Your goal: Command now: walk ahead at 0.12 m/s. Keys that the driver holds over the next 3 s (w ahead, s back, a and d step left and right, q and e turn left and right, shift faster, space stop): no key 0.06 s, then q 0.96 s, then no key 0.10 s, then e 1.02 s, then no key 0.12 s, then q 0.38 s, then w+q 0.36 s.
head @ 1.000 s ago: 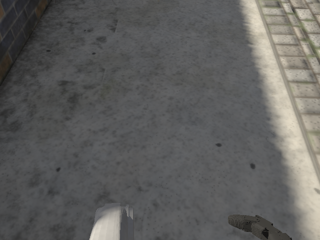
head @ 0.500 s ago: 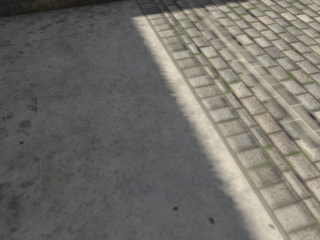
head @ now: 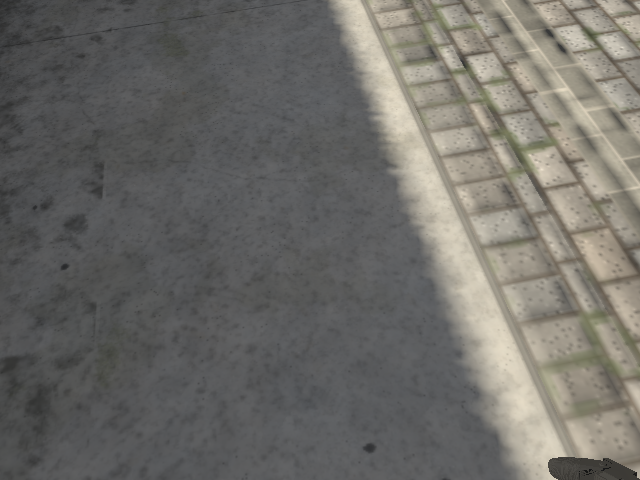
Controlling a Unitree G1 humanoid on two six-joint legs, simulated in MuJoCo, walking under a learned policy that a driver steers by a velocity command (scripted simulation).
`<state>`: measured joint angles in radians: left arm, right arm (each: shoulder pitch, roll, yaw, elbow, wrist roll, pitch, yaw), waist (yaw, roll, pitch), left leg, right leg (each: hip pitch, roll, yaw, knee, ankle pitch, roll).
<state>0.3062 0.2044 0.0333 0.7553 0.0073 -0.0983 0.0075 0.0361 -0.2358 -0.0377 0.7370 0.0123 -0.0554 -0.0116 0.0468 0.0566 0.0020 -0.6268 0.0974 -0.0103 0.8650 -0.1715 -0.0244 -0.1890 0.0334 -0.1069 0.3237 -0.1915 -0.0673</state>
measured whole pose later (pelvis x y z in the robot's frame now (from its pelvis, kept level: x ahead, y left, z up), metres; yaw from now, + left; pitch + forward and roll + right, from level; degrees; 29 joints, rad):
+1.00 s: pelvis +0.02 -0.01 -0.02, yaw +29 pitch +3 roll -3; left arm 0.12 0.28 0.07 0.66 0.01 0.04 0.09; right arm 0.15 -0.27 -0.07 0.55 -0.02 0.01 0.02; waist 0.02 -0.03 0.06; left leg -0.38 0.00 -0.01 0.65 -0.32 0.05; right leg -0.52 -0.04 -0.04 1.09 -0.51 0.03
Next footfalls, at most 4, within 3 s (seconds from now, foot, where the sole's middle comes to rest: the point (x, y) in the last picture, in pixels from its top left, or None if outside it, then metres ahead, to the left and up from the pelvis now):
0.14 left None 0.16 0.14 -0.78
0.48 right None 0.13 -0.13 -0.78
0.90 left None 0.02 0.10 -0.78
1.34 right None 0.12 -0.12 -0.78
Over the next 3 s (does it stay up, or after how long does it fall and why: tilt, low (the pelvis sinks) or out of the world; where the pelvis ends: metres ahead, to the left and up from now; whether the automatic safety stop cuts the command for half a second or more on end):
stays up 0.05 0.00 -0.02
